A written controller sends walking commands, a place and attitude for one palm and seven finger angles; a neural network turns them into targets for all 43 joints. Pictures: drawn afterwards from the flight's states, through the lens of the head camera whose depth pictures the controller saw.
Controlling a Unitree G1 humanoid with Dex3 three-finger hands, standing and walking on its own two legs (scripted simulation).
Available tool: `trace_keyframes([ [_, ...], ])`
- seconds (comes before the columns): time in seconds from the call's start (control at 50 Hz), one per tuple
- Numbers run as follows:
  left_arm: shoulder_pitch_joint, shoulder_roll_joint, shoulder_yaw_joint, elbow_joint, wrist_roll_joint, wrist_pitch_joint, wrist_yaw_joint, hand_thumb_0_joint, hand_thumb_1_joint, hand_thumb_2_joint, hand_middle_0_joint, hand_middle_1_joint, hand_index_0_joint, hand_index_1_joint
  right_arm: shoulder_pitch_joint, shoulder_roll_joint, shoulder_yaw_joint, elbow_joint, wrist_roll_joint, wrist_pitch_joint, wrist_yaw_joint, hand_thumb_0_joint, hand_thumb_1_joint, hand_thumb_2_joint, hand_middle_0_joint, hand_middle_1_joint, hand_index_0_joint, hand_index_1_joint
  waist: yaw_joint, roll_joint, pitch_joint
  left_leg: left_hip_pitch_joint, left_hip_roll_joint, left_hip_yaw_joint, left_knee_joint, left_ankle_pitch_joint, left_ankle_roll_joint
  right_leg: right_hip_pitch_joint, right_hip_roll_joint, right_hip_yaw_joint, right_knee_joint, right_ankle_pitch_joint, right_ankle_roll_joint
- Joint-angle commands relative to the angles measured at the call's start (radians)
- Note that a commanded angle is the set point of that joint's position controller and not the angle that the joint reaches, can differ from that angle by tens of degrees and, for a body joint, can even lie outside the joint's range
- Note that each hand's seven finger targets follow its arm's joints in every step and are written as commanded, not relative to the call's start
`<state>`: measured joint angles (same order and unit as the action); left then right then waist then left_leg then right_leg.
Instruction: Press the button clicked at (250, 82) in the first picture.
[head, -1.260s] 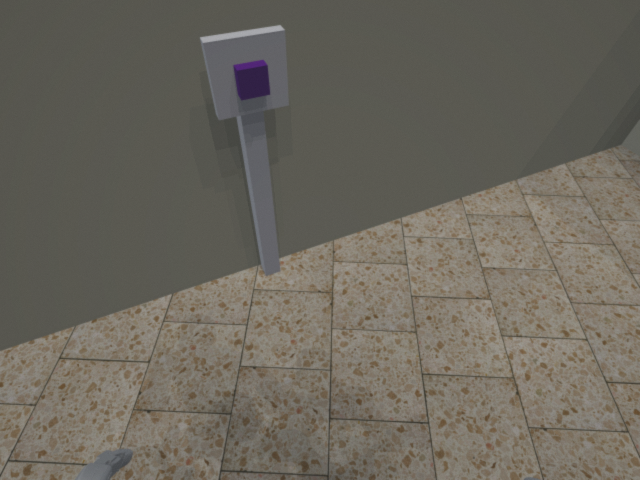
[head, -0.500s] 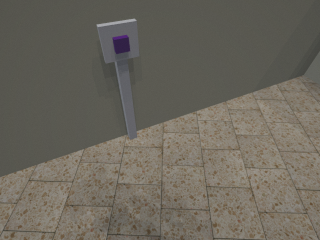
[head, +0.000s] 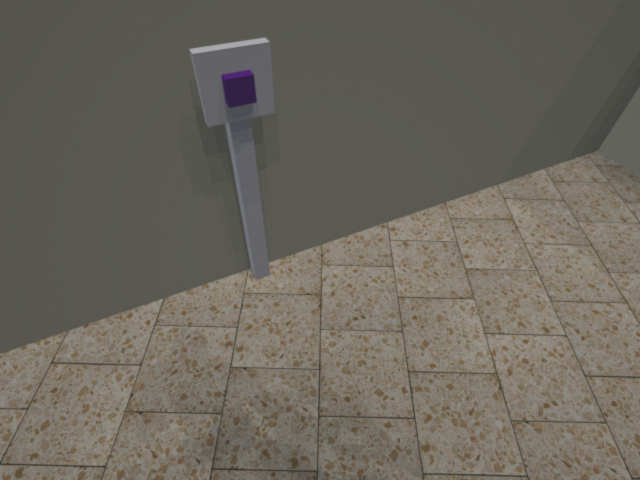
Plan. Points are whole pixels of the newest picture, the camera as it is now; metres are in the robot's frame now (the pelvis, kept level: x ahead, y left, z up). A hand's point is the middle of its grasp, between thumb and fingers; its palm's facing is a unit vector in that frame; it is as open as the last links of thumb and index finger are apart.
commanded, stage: look at it before walking up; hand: left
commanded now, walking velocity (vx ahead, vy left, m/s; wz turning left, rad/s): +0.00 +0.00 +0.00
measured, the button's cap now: (239, 88) +0.93 +0.24 +0.03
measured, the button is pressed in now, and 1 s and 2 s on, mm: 0 0 0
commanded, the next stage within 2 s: walk to a spot facing it in 0.28 s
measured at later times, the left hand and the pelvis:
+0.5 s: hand out of the picture +0.08 +0.25 -0.16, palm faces -0.04 -0.94 -0.34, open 7.4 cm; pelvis +0.01 +0.00 +0.00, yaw -1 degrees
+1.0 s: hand out of the picture +0.05 +0.14 -0.16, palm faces -0.21 -0.95 -0.25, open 7.4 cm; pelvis -0.01 -0.05 +0.00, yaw -17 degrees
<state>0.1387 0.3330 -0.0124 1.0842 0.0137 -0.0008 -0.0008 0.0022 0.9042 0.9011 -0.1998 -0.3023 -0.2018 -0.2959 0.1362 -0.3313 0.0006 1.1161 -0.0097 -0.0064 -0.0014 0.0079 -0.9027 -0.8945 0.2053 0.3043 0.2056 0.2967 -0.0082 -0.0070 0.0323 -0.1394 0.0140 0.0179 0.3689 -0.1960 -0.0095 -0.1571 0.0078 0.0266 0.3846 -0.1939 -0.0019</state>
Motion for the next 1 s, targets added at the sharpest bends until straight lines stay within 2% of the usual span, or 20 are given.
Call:
trace_keyframes([
  [0.0, -0.034, 0.199, 0.044, -0.063, -0.002, -0.026, 0.013, 0.0, 0.9, 0.9, -0.2, -0.3, -0.2, -0.3, -0.044, -0.2, -0.035, -0.06, 0.0, -0.028, -0.012, 0.0, -0.9, -0.9, 0.2, 0.3, 0.2, 0.3, 0.008, 0.018, -0.053, 0.011, 0.107, -0.104, -0.07, 0.078, 0.033, -0.014, -0.116, 0.096, -0.069, 0.062, -0.027],
  [0.38, -0.034, 0.209, 0.046, -0.059, -0.001, -0.029, 0.013, 0.0, 0.9, 0.9, -0.2, -0.3, -0.2, -0.3, -0.059, -0.209, -0.037, -0.06, 0.001, -0.029, -0.014, 0.0, -0.9, -0.9, 0.2, 0.3, 0.2, 0.3, 0.005, -0.002, -0.074, 0.059, 0.115, -0.09, -0.062, 0.144, 0.033, -0.006, -0.117, 0.098, -0.061, 0.161, -0.029],
  [0.4, -0.031, 0.2, 0.048, -0.064, -0.001, -0.024, 0.013, 0.0, 0.9, 0.9, -0.2, -0.3, -0.2, -0.3, -0.052, -0.201, -0.04, -0.063, 0.0, -0.028, -0.017, 0.0, -0.9, -0.9, 0.2, 0.3, 0.2, 0.3, 0.004, 0.002, -0.071, 0.067, 0.118, -0.076, -0.044, 0.156, 0.031, -0.02, -0.116, 0.104, -0.047, 0.193, -0.031],
  [0.44, 0.013, 0.117, 0.039, -0.063, -0.002, 0.0, 0.017, 0.0, 0.9, 0.9, -0.2, -0.3, -0.2, -0.3, -0.004, -0.11, -0.029, -0.063, -0.002, -0.013, -0.02, 0.0, -0.9, -0.9, 0.2, 0.3, 0.2, 0.3, 0.001, 0.005, -0.06, 0.062, 0.121, -0.039, -0.002, 0.159, 0.016, -0.059, -0.109, 0.114, -0.004, 0.234, -0.022],
  [0.46, 0.026, 0.102, 0.038, -0.068, -0.002, 0.01, 0.018, 0.0, 0.9, 0.9, -0.2, -0.3, -0.2, -0.3, 0.016, -0.092, -0.028, -0.068, -0.002, -0.005, -0.023, 0.0, -0.9, -0.9, 0.2, 0.3, 0.2, 0.3, -0.001, 0.009, -0.055, 0.059, 0.125, -0.028, 0.009, 0.155, 0.013, -0.077, -0.103, 0.117, 0.02, 0.241, -0.019],
  [0.5, 0.038, 0.104, 0.047, -0.093, 0.001, 0.022, 0.015, 0.0, 0.9, 0.9, -0.2, -0.3, -0.2, -0.3, 0.024, -0.105, -0.042, -0.095, -0.002, 0.006, -0.028, 0.0, -0.9, -0.9, 0.2, 0.3, 0.2, 0.3, -0.001, 0.021, -0.045, 0.055, 0.144, -0.021, 0.026, 0.137, 0.019, -0.126, -0.086, 0.119, 0.069, 0.236, -0.019],
  [0.52, 0.041, 0.104, 0.053, -0.106, 0.003, 0.027, 0.013, 0.0, 0.9, 0.9, -0.2, -0.3, -0.2, -0.3, 0.028, -0.113, -0.049, -0.108, -0.002, 0.01, -0.03, 0.0, -0.9, -0.9, 0.2, 0.3, 0.2, 0.3, -0.002, 0.025, -0.046, 0.052, 0.16, -0.027, 0.03, 0.126, 0.027, -0.145, -0.072, 0.118, 0.099, 0.224, -0.019],
  [0.58, 0.06, 0.082, 0.064, -0.141, 0.004, 0.037, 0.004, 0.0, 0.9, 0.9, -0.2, -0.3, -0.2, -0.3, 0.014, -0.134, -0.07, -0.15, -0.006, 0.014, -0.033, 0.0, -0.9, -0.9, 0.2, 0.3, 0.2, 0.3, 0.006, 0.112, -0.04, 0.036, 0.238, -0.062, 0.009, 0.124, 0.073, -0.214, -0.023, 0.073, 0.252, 0.117, -0.005],
  [0.62, 0.068, 0.056, 0.07, -0.164, 0.005, 0.045, 0.0, 0.0, 0.9, 0.9, -0.2, -0.3, -0.2, -0.3, 0.011, -0.138, -0.081, -0.17, -0.006, 0.01, -0.031, 0.0, -0.9, -0.9, 0.2, 0.3, 0.2, 0.3, 0.009, 0.195, -0.035, 0.016, 0.336, -0.1, -0.028, 0.222, 0.148, -0.258, -0.001, 0.008, 0.453, -0.222, 0.013],
  [0.64, 0.083, 0.044, 0.076, -0.173, 0.004, 0.048, -0.002, 0.0, 0.9, 0.9, -0.2, -0.3, -0.2, -0.3, -0.006, -0.132, -0.085, -0.186, -0.008, 0.008, -0.031, 0.0, -0.9, -0.9, 0.2, 0.3, 0.2, 0.3, 0.018, 0.206, -0.039, 0.003, 0.368, -0.093, -0.025, 0.267, 0.175, -0.258, -0.021, 0.0, 0.509, -0.301, 0.016],
  [0.66, 0.092, 0.04, 0.081, -0.181, 0.005, 0.05, -0.005, 0.0, 0.9, 0.9, -0.2, -0.3, -0.2, -0.3, -0.023, -0.126, -0.087, -0.199, -0.009, 0.006, -0.031, 0.0, -0.9, -0.9, 0.2, 0.3, 0.2, 0.3, 0.026, 0.198, -0.027, -0.044, 0.378, -0.065, -0.008, 0.277, 0.175, -0.226, -0.047, 0.006, 0.509, -0.313, 0.012],
  [0.7, 0.181, 0.025, 0.09, -0.171, 0.008, 0.043, -0.012, 0.0, 0.9, 0.9, -0.2, -0.3, -0.2, -0.3, -0.073, -0.119, -0.093, -0.22, -0.014, 0.011, -0.029, 0.0, -0.9, -0.9, 0.2, 0.3, 0.2, 0.3, 0.078, 0.154, -0.039, -0.11, 0.327, 0.026, 0.126, 0.224, 0.11, -0.101, -0.058, -0.021, 0.344, -0.184, 0.008],
  [0.72, 0.248, 0.05, 0.098, -0.157, 0.013, 0.035, -0.011, 0.0, 0.9, 0.9, -0.2, -0.3, -0.2, -0.3, -0.086, -0.11, -0.095, -0.228, -0.009, 0.019, -0.027, 0.0, -0.9, -0.9, 0.2, 0.3, 0.2, 0.3, 0.112, 0.036, -0.052, -0.161, 0.258, 0.091, 0.292, 0.11, 0.046, -0.034, -0.059, -0.007, 0.171, 0.002, 0.01],
  [0.74, 0.254, 0.145, 0.117, -0.163, 0.027, 0.017, 0.002, 0.0, 0.9, 0.9, -0.2, -0.3, -0.2, -0.3, -0.034, -0.027, -0.082, -0.246, -0.004, 0.029, -0.023, 0.0, -0.9, -0.9, 0.2, 0.3, 0.2, 0.3, 0.095, -0.308, -0.03, -0.343, 0.094, 0.158, 0.556, -0.269, -0.034, 0.01, -0.243, 0.319, -0.038, 0.206, -0.033],
  [0.76, 0.255, 0.186, 0.118, -0.177, 0.014, 0.016, 0.014, 0.0, 0.9, 0.9, -0.2, -0.3, -0.2, -0.3, -0.04, -0.001, -0.075, -0.271, -0.002, 0.033, -0.024, 0.0, -0.9, -0.9, 0.2, 0.3, 0.2, 0.3, 0.089, -0.365, -0.03, -0.421, 0.013, 0.043, 0.725, -0.421, -0.044, -0.024, -0.365, 0.549, -0.108, 0.383, -0.122],
  [0.78, 0.239, 0.165, 0.118, -0.186, 0.008, 0.019, 0.021, 0.0, 0.9, 0.9, -0.2, -0.3, -0.2, -0.3, -0.03, -0.022, -0.081, -0.264, 0.002, 0.037, -0.024, 0.0, -0.9, -0.9, 0.2, 0.3, 0.2, 0.3, 0.073, -0.249, -0.046, -0.403, 0.043, -0.038, 0.781, -0.363, -0.03, -0.028, -0.352, 0.475, -0.103, 0.254, -0.18],
  [0.8, 0.198, 0.128, 0.12, -0.2, 0.006, 0.015, 0.021, 0.0, 0.9, 0.9, -0.2, -0.3, -0.2, -0.3, -0.042, -0.025, -0.083, -0.256, -0.001, 0.037, -0.02, 0.0, -0.9, -0.9, 0.2, 0.3, 0.2, 0.3, 0.064, -0.234, -0.024, -0.426, 0.057, -0.056, 0.805, -0.293, -0.028, -0.069, -0.295, 0.492, -0.147, 0.052, -0.151],
  [0.84, 0.144, 0.079, 0.109, -0.216, -0.002, 0.007, 0.016, 0.0, 0.9, 0.9, -0.2, -0.3, -0.2, -0.3, -0.026, -0.035, -0.087, -0.233, -0.01, 0.033, -0.01, 0.0, -0.9, -0.9, 0.2, 0.3, 0.2, 0.3, 0.038, -0.107, -0.01, -0.427, 0.075, -0.057, 0.812, -0.149, -0.038, -0.063, -0.221, 0.437, -0.158, -0.112, -0.1],
  [0.88, 0.163, 0.065, 0.111, -0.208, -0.005, -0.01, 0.011, 0.0, 0.9, 0.9, -0.2, -0.3, -0.2, -0.3, 0.007, -0.023, -0.087, -0.22, -0.016, 0.029, -0.005, 0.0, -0.9, -0.9, 0.2, 0.3, 0.2, 0.3, 0.029, -0.08, -0.048, -0.45, 0.072, -0.049, 0.792, -0.08, -0.049, 0.011, -0.187, 0.398, -0.169, -0.154, -0.086],
  [0.98, 0.27, 0.041, 0.113, -0.165, 0.0, -0.035, 0.005, 0.0, 0.9, 0.9, -0.2, -0.3, -0.2, -0.3, -0.023, -0.006, -0.085, -0.229, -0.023, 0.009, -0.001, 0.0, -0.9, -0.9, 0.2, 0.3, 0.2, 0.3, 0.061, -0.058, -0.061, -0.532, 0.073, -0.051, 0.753, -0.061, -0.063, 0.121, -0.178, 0.426, -0.176, -0.167, -0.136],
])
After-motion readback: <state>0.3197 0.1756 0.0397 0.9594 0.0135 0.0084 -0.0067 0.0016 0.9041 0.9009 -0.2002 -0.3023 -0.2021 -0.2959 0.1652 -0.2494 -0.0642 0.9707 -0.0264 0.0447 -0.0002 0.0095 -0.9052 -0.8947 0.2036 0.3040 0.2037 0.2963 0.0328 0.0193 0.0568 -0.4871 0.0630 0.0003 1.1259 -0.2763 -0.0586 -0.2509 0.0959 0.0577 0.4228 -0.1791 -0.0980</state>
